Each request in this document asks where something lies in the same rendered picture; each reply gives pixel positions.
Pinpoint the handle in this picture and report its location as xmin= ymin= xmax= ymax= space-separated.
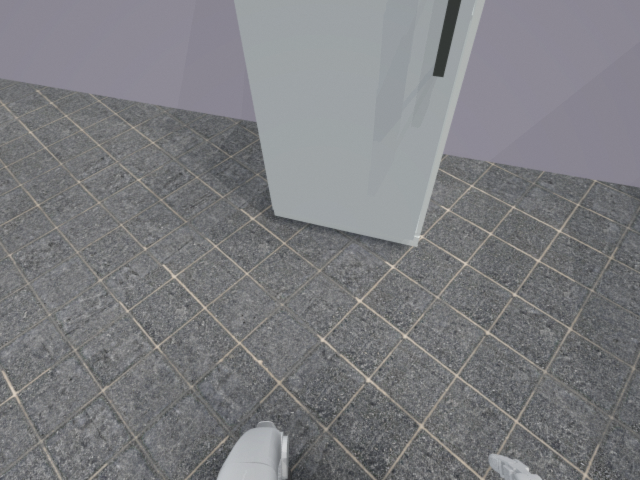
xmin=433 ymin=0 xmax=461 ymax=77

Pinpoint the fridge door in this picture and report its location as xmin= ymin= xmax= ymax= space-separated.
xmin=234 ymin=0 xmax=475 ymax=240

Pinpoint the right robot hand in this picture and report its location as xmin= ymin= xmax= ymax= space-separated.
xmin=488 ymin=454 xmax=542 ymax=480

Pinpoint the left robot thigh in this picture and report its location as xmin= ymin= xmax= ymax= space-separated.
xmin=216 ymin=427 xmax=289 ymax=480

